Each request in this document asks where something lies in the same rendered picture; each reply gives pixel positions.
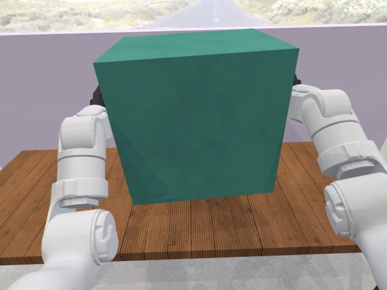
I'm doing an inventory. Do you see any table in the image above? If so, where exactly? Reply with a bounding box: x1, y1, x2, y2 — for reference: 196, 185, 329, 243
0, 141, 379, 290

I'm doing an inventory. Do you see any robot right hand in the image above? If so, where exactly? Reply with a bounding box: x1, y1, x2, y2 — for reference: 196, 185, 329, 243
293, 74, 301, 86

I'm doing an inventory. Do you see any right robot forearm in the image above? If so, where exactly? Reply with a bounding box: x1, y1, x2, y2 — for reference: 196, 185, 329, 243
287, 84, 387, 180

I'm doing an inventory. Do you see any right robot upper arm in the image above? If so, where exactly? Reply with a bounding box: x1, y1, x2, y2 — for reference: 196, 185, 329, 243
324, 172, 387, 290

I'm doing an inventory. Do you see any robot left hand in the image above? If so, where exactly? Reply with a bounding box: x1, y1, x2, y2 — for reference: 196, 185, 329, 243
90, 85, 105, 107

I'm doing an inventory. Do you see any left robot upper arm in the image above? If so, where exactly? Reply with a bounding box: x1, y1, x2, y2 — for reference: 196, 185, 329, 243
7, 209, 119, 290

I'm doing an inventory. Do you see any carton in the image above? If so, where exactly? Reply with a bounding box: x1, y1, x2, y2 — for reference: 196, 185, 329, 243
93, 28, 299, 205

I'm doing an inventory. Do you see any left robot forearm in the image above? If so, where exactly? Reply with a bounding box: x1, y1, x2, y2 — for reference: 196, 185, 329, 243
41, 105, 112, 261

